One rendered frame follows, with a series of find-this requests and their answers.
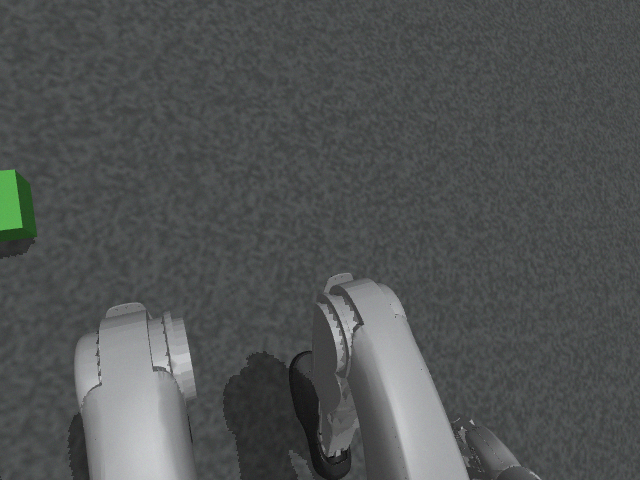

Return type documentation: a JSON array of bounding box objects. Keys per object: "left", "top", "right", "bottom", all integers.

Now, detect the right robot foot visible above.
[{"left": 289, "top": 351, "right": 351, "bottom": 480}]

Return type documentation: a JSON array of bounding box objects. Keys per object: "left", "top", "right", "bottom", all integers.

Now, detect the right robot hand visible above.
[{"left": 447, "top": 413, "right": 522, "bottom": 480}]

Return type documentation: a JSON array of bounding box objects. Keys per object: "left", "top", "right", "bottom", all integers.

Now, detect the small box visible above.
[{"left": 0, "top": 170, "right": 37, "bottom": 242}]

